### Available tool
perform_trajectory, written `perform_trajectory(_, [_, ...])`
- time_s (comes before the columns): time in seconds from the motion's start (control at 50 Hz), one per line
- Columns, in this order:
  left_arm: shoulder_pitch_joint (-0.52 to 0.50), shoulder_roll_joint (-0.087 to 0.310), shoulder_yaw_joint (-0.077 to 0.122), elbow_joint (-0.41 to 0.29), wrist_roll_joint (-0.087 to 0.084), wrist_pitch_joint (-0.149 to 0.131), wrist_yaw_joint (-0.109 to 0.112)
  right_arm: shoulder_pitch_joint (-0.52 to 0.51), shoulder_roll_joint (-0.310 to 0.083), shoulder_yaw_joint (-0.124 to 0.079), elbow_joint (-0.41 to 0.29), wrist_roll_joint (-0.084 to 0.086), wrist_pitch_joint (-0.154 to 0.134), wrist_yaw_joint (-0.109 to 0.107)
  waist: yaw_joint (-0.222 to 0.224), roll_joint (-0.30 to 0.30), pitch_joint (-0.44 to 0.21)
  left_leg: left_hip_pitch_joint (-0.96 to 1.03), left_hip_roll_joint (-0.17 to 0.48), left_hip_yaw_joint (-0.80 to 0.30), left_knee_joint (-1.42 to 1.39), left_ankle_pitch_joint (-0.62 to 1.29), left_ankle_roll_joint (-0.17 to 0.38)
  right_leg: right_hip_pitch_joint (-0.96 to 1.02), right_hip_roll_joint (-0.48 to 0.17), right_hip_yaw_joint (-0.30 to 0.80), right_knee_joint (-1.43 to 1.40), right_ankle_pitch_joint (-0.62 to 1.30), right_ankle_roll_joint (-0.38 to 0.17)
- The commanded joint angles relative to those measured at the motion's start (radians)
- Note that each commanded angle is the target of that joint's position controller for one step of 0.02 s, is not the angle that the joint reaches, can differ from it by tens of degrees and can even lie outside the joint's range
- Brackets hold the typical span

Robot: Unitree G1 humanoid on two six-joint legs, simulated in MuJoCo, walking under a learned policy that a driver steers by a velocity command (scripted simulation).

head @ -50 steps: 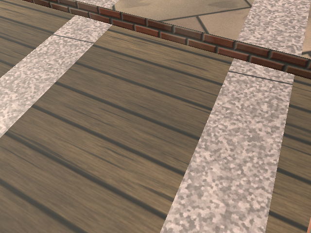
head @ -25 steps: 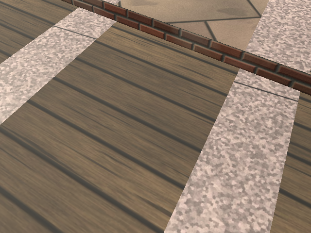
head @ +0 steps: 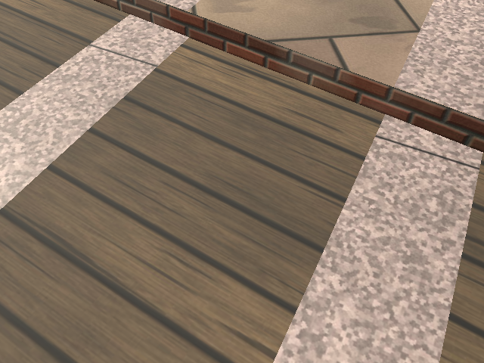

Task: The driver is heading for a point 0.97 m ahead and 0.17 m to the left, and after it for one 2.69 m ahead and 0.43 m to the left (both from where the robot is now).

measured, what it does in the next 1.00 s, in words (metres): walks ahead: right foot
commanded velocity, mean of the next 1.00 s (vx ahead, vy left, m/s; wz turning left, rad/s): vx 0.28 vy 0.00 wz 0.12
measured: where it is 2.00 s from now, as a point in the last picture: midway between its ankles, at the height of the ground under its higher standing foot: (208, 248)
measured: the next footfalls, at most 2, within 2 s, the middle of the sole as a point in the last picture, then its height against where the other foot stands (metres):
right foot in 0.54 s outside the picture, level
left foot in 1.08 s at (215, 355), level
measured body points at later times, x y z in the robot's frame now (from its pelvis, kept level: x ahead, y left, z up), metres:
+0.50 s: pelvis +0.09 -0.02 +0.00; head +0.10 -0.03 +0.45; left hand +0.22 +0.24 -0.12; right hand +0.03 -0.26 -0.16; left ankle -0.03 +0.13 -0.73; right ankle +0.14 -0.13 -0.72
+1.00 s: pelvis +0.32 -0.04 +0.00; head +0.35 -0.04 +0.45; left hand +0.24 +0.21 -0.15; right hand +0.55 -0.24 -0.11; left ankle +0.51 +0.10 -0.69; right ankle +0.16 -0.13 -0.73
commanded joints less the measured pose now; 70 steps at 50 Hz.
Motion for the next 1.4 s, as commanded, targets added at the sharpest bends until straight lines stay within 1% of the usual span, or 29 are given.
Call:
perform_trajectory(0.02, [-0.034, 0.091, 0.014, -0.046, 0.0, -0.014, 0.016, 0.061, -0.102, -0.012, -0.009, 0.007, -0.009, -0.006, 0.023, 0.079, 0.095, -0.218, 0.031, -0.055, -0.272, -0.249, 0.05, 0.125, -0.05, 0.064, -0.127, -0.126, 0.018])
perform_trajectory(0.08, [0.0, 0.117, 0.02, -0.021, 0.007, -0.029, 0.018, 0.04, -0.103, -0.016, -0.013, 0.003, -0.044, 0.001, 0.025, 0.051, 0.046, -0.117, 0.027, -0.046, -0.246, 0.003, 0.031, 0.14, -0.056, 0.066, -0.069, 0.102, -0.014])
perform_trajectory(0.16, [0.018, 0.103, 0.017, 0.004, -0.004, -0.03, 0.007, 0.092, -0.083, -0.012, 0.005, 0.011, -0.044, 0.011, 0.013, 0.019, -0.021, -0.019, 0.016, -0.026, -0.199, 0.191, 0.043, 0.152, -0.064, 0.068, -0.051, 0.207, -0.022])
perform_trajectory(0.22, [0.02, 0.112, 0.018, 0.017, -0.004, -0.025, 0.006, 0.091, -0.089, -0.011, 0.003, 0.012, -0.037, 0.013, 0.012, 0.008, -0.032, -0.003, 0.014, -0.022, -0.192, 0.241, 0.047, 0.161, -0.064, 0.067, -0.041, 0.229, -0.02])
perform_trajectory(0.26, [0.033, 0.111, 0.018, 0.032, -0.01, -0.02, 0.007, 0.121, -0.118, -0.022, 0.013, 0.022, -0.03, 0.011, 0.005, 0.04, -0.036, 0.012, 0.024, -0.049, -0.225, 0.024, 0.085, 0.125, -0.015, 0.011, 0.021, -0.003, -0.017])
perform_trajectory(0.32, [-0.074, 0.117, 0.018, -0.026, -0.024, -0.04, 0.002, 0.167, -0.192, -0.045, 0.0, 0.046, -0.047, 0.004, -0.04, 0.152, 0.116, 0.075, 0.245, -0.349, -0.382, -0.331, 0.237, -0.203, -0.007, -0.023, 0.223, -0.265, -0.031])
perform_trajectory(0.38, [-0.134, 0.127, 0.02, -0.07, -0.038, -0.082, -0.018, 0.204, -0.173, -0.041, 0.003, 0.028, -0.094, 0.003, -0.048, 0.139, 0.175, 0.248, 0.345, -0.425, -0.369, -0.009, 0.279, -0.488, -0.103, 0.072, 0.401, -0.357, -0.063])
perform_trajectory(0.42, [-0.129, 0.124, 0.019, -0.07, -0.038, -0.1, -0.036, 0.169, -0.161, -0.037, -0.012, 0.036, -0.097, 0.012, -0.032, 0.092, 0.134, 0.273, 0.301, -0.315, -0.34, 0.131, 0.233, -0.448, -0.121, 0.06, 0.3, -0.31, -0.067])
perform_trajectory(0.48, [0.004, 0.103, 0.02, -0.017, -0.033, -0.099, -0.054, 0.087, -0.194, -0.042, -0.036, 0.044, -0.081, 0.029, 0.046, 0.098, 0.07, -0.003, 0.181, -0.132, -0.296, 0.129, 0.177, 0.001, -0.022, -0.064, 0.109, -0.056, -0.049])
perform_trajectory(0.52, [0.217, 0.169, 0.059, 0.055, -0.03, -0.087, -0.05, 0.073, -0.191, -0.036, -0.042, 0.035, -0.085, 0.034, 0.149, 0.075, -0.023, -0.14, 0.11, -0.046, -0.091, 0.343, 0.132, 0.322, 0.04, -0.088, 0.082, -0.01, -0.063])
perform_trajectory(0.54, [0.369, 0.258, 0.087, 0.083, -0.023, -0.089, -0.042, 0.022, -0.149, -0.022, -0.071, 0.028, -0.091, 0.035, 0.219, -0.087, -0.079, -0.278, 0.026, 0.052, 0.261, 0.336, 0.061, 0.467, -0.134, 0.179, -0.032, -0.109, -0.133])
perform_trajectory(0.56, [0.443, 0.335, 0.085, 0.085, -0.011, -0.1, -0.047, 0.063, -0.05, 0.001, -0.11, 0.027, -0.111, 0.028, 0.179, -0.336, -0.192, -0.479, -0.112, 0.007, 0.605, -0.216, 0.021, 0.59, -0.401, 0.753, -0.294, -0.237, -0.293])
perform_trajectory(0.58, [0.361, 0.281, 0.061, 0.076, -0.008, -0.118, -0.052, 0.036, -0.096, -0.012, -0.116, 0.067, -0.125, 0.028, 0.145, -0.232, -0.141, -0.581, -0.067, -0.123, 0.765, -0.211, 0.045, 0.534, -0.432, 0.859, -0.351, -0.409, -0.311])
perform_trajectory(0.6, [0.259, 0.226, 0.042, 0.045, -0.013, -0.13, -0.055, -0.017, -0.128, -0.016, -0.135, 0.082, -0.132, 0.032, 0.118, -0.166, -0.027, -0.66, -0.007, -0.108, 0.79, -0.12, 0.082, 0.443, -0.411, 0.732, -0.339, -0.417, -0.271])
perform_trajectory(0.64, [0.133, 0.165, 0.016, 0.007, 0.0, -0.139, -0.063, -0.011, -0.138, -0.029, -0.116, 0.054, -0.127, 0.022, 0.053, -0.058, 0.029, -0.569, 0.078, -0.088, 0.682, 0.074, 0.107, 0.266, -0.324, 0.465, -0.345, -0.199, -0.191])
perform_trajectory(0.68, [0.146, 0.135, 0.006, 0.016, 0.008, -0.134, -0.053, 0.036, -0.127, -0.036, -0.098, 0.052, -0.104, 0.026, 0.021, -0.1, 0.013, -0.468, 0.103, -0.084, 0.588, 0.146, 0.108, 0.216, -0.259, 0.288, -0.369, -0.039, -0.143])
perform_trajectory(0.8, [0.234, 0.178, 0.008, 0.031, 0.024, -0.127, -0.01, -0.134, -0.098, -0.032, -0.166, 0.045, -0.088, 0.044, 0.044, -0.045, 0.058, -0.579, 0.051, -0.11, 0.322, 0.361, 0.069, 0.254, -0.237, 0.077, -0.412, 0.252, -0.127])
perform_trajectory(0.96, [0.332, 0.194, 0.012, 0.025, 0.008, -0.108, -0.001, -0.368, -0.073, 0.003, -0.283, 0.043, -0.091, 0.103, 0.096, -0.037, 0.108, -0.547, 0.01, 0.041, 0.025, 0.415, 0.107, 0.424, -0.269, -0.103, -0.364, 0.457, -0.091])
perform_trajectory(1.02, [0.31, 0.244, 0.025, -0.006, 0.005, -0.085, 0.01, -0.336, -0.119, -0.013, -0.314, 0.045, -0.092, 0.123, 0.039, -0.108, 0.033, -0.407, -0.069, 0.135, 0.024, 0.257, 0.154, 0.504, -0.29, -0.144, -0.178, 0.979, -0.08])
perform_trajectory(1.06, [0.272, 0.274, 0.033, -0.038, 0.009, -0.069, 0.015, -0.099, -0.209, -0.055, -0.27, 0.049, -0.086, 0.124, -0.092, -0.149, -0.099, -0.101, -0.13, 0.143, -0.005, 0.211, 0.207, 0.443, -0.282, -0.152, 0.144, 1.127, -0.066])
perform_trajectory(1.08, [0.246, 0.277, 0.031, -0.062, 0.007, -0.075, 0.012, 0.071, -0.274, -0.088, -0.235, 0.046, -0.079, 0.105, -0.181, -0.097, -0.182, 0.204, -0.081, 0.012, -0.057, 0.228, 0.256, 0.223, -0.241, -0.151, 0.42, 0.901, -0.032])
perform_trajectory(1.1, [0.321, 0.133, -0.007, -0.103, 0.027, -0.103, -0.013, 0.123, -0.345, -0.098, -0.225, 0.042, -0.072, 0.085, -0.086, 0.175, -0.286, 0.575, 0.183, -0.495, -0.073, 0.125, 0.422, -0.239, -0.045, -0.106, 0.828, -0.097, 0.028])
perform_trajectory(1.12, [0.281, 0.148, -0.013, -0.146, -0.013, -0.161, -0.033, 0.145, -0.325, -0.082, -0.236, 0.023, -0.078, 0.08, -0.088, 0.165, -0.422, 0.678, 0.308, -0.882, -0.27, 0.01, 0.51, -0.405, 0.048, 0.137, 1.006, -0.38, 0.012])
perform_trajectory(1.14, [0.152, 0.219, 0.008, -0.186, -0.046, -0.189, -0.041, 0.122, -0.258, -0.067, -0.231, 0.016, -0.087, 0.076, -0.114, 0.107, -0.288, 0.603, 0.262, -0.73, -0.308, 0.05, 0.433, -0.51, -0.022, 0.191, 0.979, -0.298, -0.019])
perform_trajectory(1.16, [0.12, 0.222, 0.008, -0.197, -0.046, -0.196, -0.038, 0.036, -0.213, -0.053, -0.247, 0.025, -0.1, 0.079, -0.065, 0.013, -0.17, 0.431, 0.215, -0.57, -0.315, 0.158, 0.388, -0.494, -0.072, 0.18, 0.874, -0.21, -0.031])
perform_trajectory(1.18, [0.126, 0.214, 0.016, -0.187, -0.025, -0.19, -0.027, -0.04, -0.19, -0.044, -0.267, 0.027, -0.108, 0.086, -0.01, -0.063, -0.11, 0.262, 0.169, -0.471, -0.327, 0.268, 0.355, -0.419, -0.104, 0.167, 0.778, -0.17, -0.021])
perform_trajectory(1.26, [0.148, 0.193, 0.027, -0.224, 0.013, -0.13, -0.016, -0.072, -0.198, -0.036, -0.295, 0.027, -0.108, 0.066, 0.065, -0.014, -0.059, -0.025, 0.103, -0.328, -0.379, 0.413, 0.341, -0.269, -0.146, 0.14, 0.561, -0.113, 0.05])
perform_trajectory(1.32, [0.011, 0.171, 0.018, -0.279, 0.026, -0.121, -0.007, -0.014, -0.249, -0.05, -0.298, 0.031, -0.103, 0.044, 0.023, 0.023, -0.023, -0.11, 0.048, -0.264, -0.385, 0.367, 0.307, -0.257, -0.111, 0.109, 0.312, 0.084, 0.086])
perform_trajectory(1.4, [-0.107, 0.154, 0.006, -0.314, 0.009, -0.131, -0.021, 0.061, -0.24, -0.046, -0.284, 0.034, -0.094, 0.04, -0.046, 0.081, -0.032, -0.096, 0.022, -0.243, -0.346, 0.25, 0.243, -0.165, -0.048, 0.09, 0.048, 0.318, 0.076])
Velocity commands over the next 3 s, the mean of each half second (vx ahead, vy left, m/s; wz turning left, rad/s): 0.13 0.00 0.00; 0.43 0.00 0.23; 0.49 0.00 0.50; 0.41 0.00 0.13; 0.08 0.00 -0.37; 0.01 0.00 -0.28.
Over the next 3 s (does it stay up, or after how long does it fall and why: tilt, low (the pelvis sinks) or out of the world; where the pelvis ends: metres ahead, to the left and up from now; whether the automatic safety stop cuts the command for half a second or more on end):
stays up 0.93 0.12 0.01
